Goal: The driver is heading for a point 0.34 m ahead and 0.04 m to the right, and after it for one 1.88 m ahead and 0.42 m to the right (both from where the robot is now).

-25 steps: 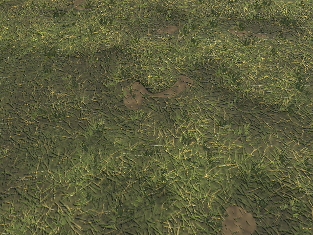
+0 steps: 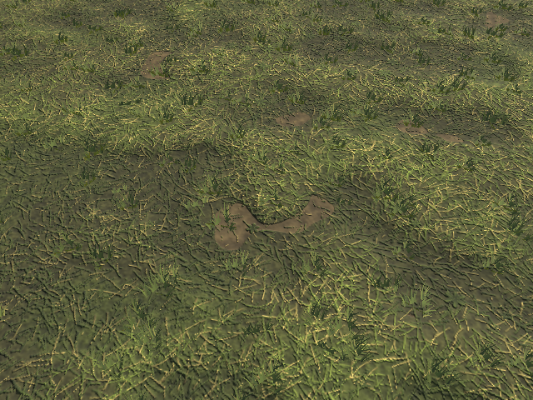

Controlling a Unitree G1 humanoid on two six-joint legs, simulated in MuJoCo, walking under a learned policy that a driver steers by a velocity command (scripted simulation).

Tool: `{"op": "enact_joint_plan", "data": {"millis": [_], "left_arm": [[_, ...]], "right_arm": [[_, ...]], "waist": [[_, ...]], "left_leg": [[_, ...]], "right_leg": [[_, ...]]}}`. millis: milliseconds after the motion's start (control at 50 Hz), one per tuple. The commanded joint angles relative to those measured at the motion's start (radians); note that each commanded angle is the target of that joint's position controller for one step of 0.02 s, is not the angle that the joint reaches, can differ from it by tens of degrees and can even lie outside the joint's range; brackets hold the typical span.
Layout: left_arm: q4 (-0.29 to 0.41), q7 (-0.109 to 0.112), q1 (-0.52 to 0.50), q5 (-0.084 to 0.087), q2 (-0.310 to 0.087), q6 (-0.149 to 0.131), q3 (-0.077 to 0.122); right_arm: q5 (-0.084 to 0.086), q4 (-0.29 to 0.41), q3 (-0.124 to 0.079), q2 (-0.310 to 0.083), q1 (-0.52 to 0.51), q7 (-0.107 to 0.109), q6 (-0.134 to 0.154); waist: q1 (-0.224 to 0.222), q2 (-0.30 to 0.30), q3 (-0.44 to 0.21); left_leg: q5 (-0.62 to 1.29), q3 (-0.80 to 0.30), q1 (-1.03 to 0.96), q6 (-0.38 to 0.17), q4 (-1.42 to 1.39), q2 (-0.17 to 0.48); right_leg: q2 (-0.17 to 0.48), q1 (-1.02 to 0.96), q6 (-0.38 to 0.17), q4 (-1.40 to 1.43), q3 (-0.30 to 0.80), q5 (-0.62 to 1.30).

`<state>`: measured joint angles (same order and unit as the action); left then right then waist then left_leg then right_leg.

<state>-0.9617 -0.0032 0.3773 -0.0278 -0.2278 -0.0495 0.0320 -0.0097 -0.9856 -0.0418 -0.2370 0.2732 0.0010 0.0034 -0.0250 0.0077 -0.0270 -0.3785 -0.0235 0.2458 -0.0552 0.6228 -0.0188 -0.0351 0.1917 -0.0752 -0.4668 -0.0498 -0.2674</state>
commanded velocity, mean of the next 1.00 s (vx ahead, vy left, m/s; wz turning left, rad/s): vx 0.46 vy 0.00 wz -0.30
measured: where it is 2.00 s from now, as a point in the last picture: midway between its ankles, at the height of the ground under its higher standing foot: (359, 274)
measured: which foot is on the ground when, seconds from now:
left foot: up 0.00-0.34, down 0.36-0.92, up 0.94-1.00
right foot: down 0.00-0.36, up 0.38-0.88, down 0.90-1.00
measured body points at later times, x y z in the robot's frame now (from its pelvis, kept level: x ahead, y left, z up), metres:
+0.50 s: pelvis +0.21 +0.06 +0.00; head +0.23 +0.08 +0.45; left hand +0.21 +0.31 -0.15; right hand +0.30 -0.20 -0.12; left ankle +0.24 +0.14 -0.74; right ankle +0.12 -0.06 -0.66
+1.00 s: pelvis +0.46 -0.01 -0.02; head +0.49 -0.02 +0.43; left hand +0.67 +0.18 -0.14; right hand +0.38 -0.25 -0.16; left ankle +0.35 +0.15 -0.63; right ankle +0.50 -0.07 -0.74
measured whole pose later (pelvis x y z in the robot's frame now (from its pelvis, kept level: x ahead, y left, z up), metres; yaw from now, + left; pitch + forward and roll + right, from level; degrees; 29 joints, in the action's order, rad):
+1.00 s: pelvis +0.46 -0.01 -0.02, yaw -22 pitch +0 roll +0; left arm -0.88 -0.02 0.13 -0.02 -0.25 -0.02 0.08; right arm -0.01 -0.94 -0.05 -0.21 0.32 0.00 0.07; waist 0.02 0.00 0.08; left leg -0.38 0.08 0.28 -0.01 1.23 0.07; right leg -0.10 0.36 -0.15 -0.57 -0.10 -0.22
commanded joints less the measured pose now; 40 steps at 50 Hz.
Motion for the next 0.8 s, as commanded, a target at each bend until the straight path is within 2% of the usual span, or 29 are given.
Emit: {"op": "enact_joint_plan", "data": {"millis": [20,60,120,180,260,300,320,340,360,380,400,420,440,480,520,580,640,680,760,800], "left_arm": [[-0.016,0.007,0.143,-0.002,-0.146,-0.01,0.04],[-0.006,0.011,0.09,0.007,-0.119,-0.024,0.035],[-0.036,0.014,0.121,0.013,-0.088,-0.04,0.027],[-0.063,0.016,0.156,0.01,-0.09,-0.042,0.026],[-0.076,0.011,0.155,0.006,-0.117,-0.041,0.032],[-0.079,0.009,0.129,0.01,-0.129,-0.038,0.035],[-0.075,0.008,0.1,0.014,-0.139,-0.036,0.037],[-0.074,0.005,0.091,0.017,-0.13,-0.035,0.035],[-0.048,0.002,0.07,0.023,-0.103,-0.037,0.026],[-0.018,0.004,0.153,0.038,0.024,-0.033,0.0],[-0.037,0.009,0.143,0.02,-0.074,-0.02,0.027],[-0.021,0.002,0.067,0.014,-0.092,-0.015,0.036],[-0.016,-0.007,0.031,0.014,-0.066,-0.016,0.034],[-0.023,-0.016,0.031,0.0,-0.042,0.003,0.038],[-0.009,-0.026,0.007,-0.003,-0.026,0.021,0.041],[0.029,-0.037,-0.089,-0.003,-0.016,0.037,0.043],[0.074,-0.048,-0.203,-0.002,-0.009,0.039,0.037],[0.104,-0.055,-0.28,-0.002,0.0,0.036,0.028],[0.16,-0.064,-0.4,-0.005,-0.002,0.035,0.017],[0.172,-0.063,-0.41,-0.007,-0.013,0.033,0.019]], "right_arm": [[-0.023,0.133,-0.016,-0.086,-0.196,-0.014,0.047],[-0.022,0.109,-0.015,-0.073,-0.152,-0.029,0.059],[-0.027,0.115,-0.009,-0.053,-0.191,-0.039,0.055],[-0.022,0.152,0.004,-0.03,-0.287,-0.041,0.049],[-0.012,0.183,0.006,-0.046,-0.339,-0.036,0.047],[-0.011,0.179,-0.002,-0.063,-0.293,-0.028,0.051],[-0.013,0.155,-0.01,-0.072,-0.21,-0.022,0.057],[-0.02,0.104,-0.027,-0.103,-0.067,-0.011,0.067],[-0.041,0.072,-0.051,-0.178,0.111,0.004,0.081],[-0.053,0.061,-0.072,-0.286,0.208,0.008,0.079],[-0.022,0.066,-0.068,-0.243,0.157,0.007,0.062],[-0.014,0.096,-0.047,-0.164,0.026,0.004,0.061],[-0.011,0.11,-0.032,-0.105,-0.05,-0.001,0.07],[-0.011,0.098,-0.019,-0.056,-0.061,0.005,0.089],[-0.008,0.076,-0.017,-0.049,-0.009,0.01,0.107],[-0.005,0.054,-0.02,-0.059,0.051,0.015,0.118],[-0.009,0.037,-0.016,-0.052,0.095,0.018,0.117],[-0.009,0.031,-0.015,-0.055,0.107,0.02,0.117],[-0.011,0.005,-0.02,-0.083,0.176,0.029,0.11],[-0.013,-0.004,-0.024,-0.095,0.19,0.034,0.099]], "waist": [[-0.037,-0.1,0.193],[-0.001,-0.088,0.141],[-0.01,-0.099,0.107],[-0.034,-0.117,0.12],[-0.038,-0.14,0.125],[-0.004,-0.128,0.125],[0.041,-0.107,0.103],[0.097,-0.049,0.033],[0.169,0.049,-0.081],[0.14,0.267,-0.203],[0.126,0.168,-0.169],[0.078,0.089,-0.019],[0.051,0.069,0.05],[0.011,0.084,0.079],[0.002,0.069,0.07],[0.003,0.056,0.089],[0.017,0.048,0.119],[0.027,0.047,0.135],[0.058,0.047,0.15],[0.052,0.055,0.14]], "left_leg": [[-0.021,-0.01,0.486,-0.029,0.243,0.035],[0.066,0.0,0.455,-0.022,0.271,0.067],[0.153,0.05,0.433,0.012,0.234,0.065],[0.203,0.08,0.399,0.037,0.116,0.062],[0.218,0.108,0.266,0.021,-0.009,0.046],[0.219,0.109,0.143,0.001,-0.053,0.029],[0.234,0.114,0.029,-0.009,-0.104,0.007],[0.23,0.108,-0.155,-0.025,-0.151,-0.005],[0.095,-0.075,-0.376,-0.066,-0.207,0.161],[-0.095,-0.495,-0.581,-0.145,-0.337,0.453],[-0.278,-0.628,-0.453,-0.178,-0.433,0.465],[-0.29,-0.487,-0.312,-0.149,-0.449,0.417],[-0.144,-0.351,-0.197,-0.126,-0.475,0.367],[0.083,-0.16,-0.105,-0.08,-0.492,0.295],[0.221,-0.075,-0.11,-0.081,-0.495,0.284],[0.31,0.016,-0.15,-0.089,-0.508,0.285],[0.38,0.097,-0.168,-0.086,-0.51,0.268],[0.449,0.155,-0.166,-0.078,-0.502,0.253],[0.604,0.224,-0.261,-0.068,-0.471,0.276],[0.785,0.26,-0.329,-0.06,-0.404,0.286]], "right_leg": [[0.385,-0.186,-0.178,0.393,0.589,-0.403],[0.318,-0.215,-0.139,0.392,0.445,-0.217],[0.246,-0.237,-0.119,0.371,0.282,0.038],[0.232,-0.211,-0.122,0.349,0.209,0.166],[0.25,-0.158,-0.109,0.3,0.169,0.305],[0.265,-0.11,-0.096,0.245,0.184,0.386],[0.252,-0.083,-0.081,0.164,0.173,0.479],[0.197,-0.036,-0.059,-0.011,0.13,0.541],[0.13,0.109,-0.03,-0.276,0.079,0.367],[-0.008,0.38,0.007,-0.61,0.001,-0.236],[0.016,0.442,-0.012,-0.742,0.088,-0.248],[0.073,0.463,-0.026,-0.757,0.107,-0.148],[0.105,0.434,-0.026,-0.72,0.105,-0.07],[0.135,0.363,-0.014,-0.669,0.101,-0.017],[0.134,0.368,-0.006,-0.668,0.088,0.023],[0.144,0.476,0.006,-0.638,0.075,0.112],[0.14,0.532,0.018,-0.522,0.051,0.207],[0.127,0.5,0.02,-0.395,0.015,0.264],[0.101,0.454,-0.01,-0.226,-0.066,0.26],[0.07,0.417,-0.04,-0.18,-0.097,0.197]]}}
